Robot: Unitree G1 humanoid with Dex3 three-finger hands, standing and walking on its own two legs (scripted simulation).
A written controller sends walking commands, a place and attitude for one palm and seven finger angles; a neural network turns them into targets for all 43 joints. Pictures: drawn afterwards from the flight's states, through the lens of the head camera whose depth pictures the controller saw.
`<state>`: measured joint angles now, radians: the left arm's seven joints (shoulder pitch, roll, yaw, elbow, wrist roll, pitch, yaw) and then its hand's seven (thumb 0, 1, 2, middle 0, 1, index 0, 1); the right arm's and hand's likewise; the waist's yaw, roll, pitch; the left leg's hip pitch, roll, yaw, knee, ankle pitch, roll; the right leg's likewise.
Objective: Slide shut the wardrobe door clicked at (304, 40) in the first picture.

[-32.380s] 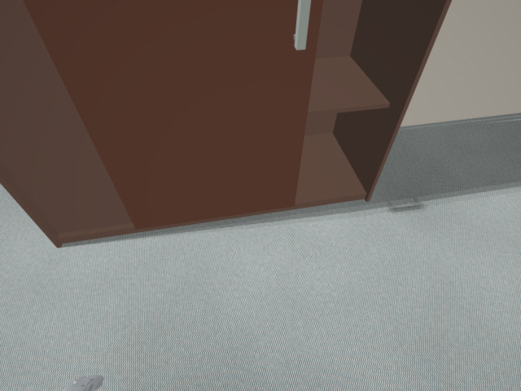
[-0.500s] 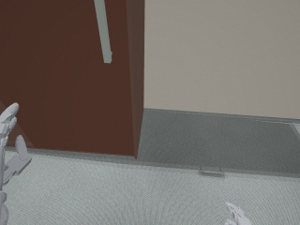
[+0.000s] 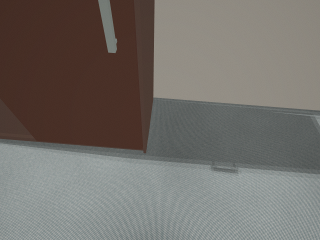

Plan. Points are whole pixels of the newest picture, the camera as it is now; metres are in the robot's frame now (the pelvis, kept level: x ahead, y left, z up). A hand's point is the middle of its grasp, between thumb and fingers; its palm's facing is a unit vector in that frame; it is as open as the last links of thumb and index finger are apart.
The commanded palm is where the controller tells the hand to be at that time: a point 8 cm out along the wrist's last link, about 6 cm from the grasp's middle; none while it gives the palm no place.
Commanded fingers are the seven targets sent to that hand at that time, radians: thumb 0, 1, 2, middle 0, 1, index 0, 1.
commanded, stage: let the arm hang, fingers relaxed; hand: left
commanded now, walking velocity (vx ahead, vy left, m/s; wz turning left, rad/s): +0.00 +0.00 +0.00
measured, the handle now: (108, 13) +0.72 +0.22 +0.19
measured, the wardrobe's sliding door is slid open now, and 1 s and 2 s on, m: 0.00 0.00 0.00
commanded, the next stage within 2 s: look to check the result in 0.56 s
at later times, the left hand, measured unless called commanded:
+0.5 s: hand out of the picture +0.03 +0.18 -0.18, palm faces -0.01 -0.98 -0.20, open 7.3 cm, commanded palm none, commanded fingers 0.00 0.90 0.90 -0.20 -0.30 -0.20 -0.30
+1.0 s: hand out of the picture +0.01 +0.18 -0.18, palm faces -0.01 -0.98 -0.20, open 7.4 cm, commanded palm none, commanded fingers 0.00 0.90 0.90 -0.20 -0.30 -0.20 -0.30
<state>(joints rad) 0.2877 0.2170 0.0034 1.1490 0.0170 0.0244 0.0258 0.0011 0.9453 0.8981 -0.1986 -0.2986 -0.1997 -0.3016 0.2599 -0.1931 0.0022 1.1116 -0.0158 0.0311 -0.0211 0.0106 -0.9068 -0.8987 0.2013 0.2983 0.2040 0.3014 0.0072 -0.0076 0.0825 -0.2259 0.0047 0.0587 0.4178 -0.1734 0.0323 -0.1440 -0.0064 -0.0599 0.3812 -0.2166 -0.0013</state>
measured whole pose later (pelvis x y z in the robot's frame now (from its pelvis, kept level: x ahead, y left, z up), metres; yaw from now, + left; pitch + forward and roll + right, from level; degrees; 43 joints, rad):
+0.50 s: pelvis +0.01 +0.01 +0.00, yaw -1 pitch -1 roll +0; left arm 0.21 0.16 0.00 1.15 0.02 0.00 0.04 0.01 0.92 0.90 -0.20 -0.30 -0.20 -0.30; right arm 0.25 -0.15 0.00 1.14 -0.02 0.01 -0.03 0.01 -0.91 -0.90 0.20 0.30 0.20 0.30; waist -0.01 0.00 0.04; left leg -0.20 -0.01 0.08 0.40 -0.18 0.04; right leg -0.14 -0.02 -0.04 0.40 -0.23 0.01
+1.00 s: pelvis +0.01 +0.00 +0.00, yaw -1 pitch -1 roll +0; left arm 0.24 0.16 0.00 1.17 0.02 0.00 0.03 0.01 0.91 0.90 -0.20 -0.30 -0.20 -0.30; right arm 0.22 -0.16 0.00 1.15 -0.01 0.01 -0.03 0.01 -0.91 -0.90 0.20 0.30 0.20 0.30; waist 0.00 0.00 0.06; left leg -0.18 -0.01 0.08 0.38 -0.18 0.04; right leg -0.12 -0.02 -0.04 0.37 -0.23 0.01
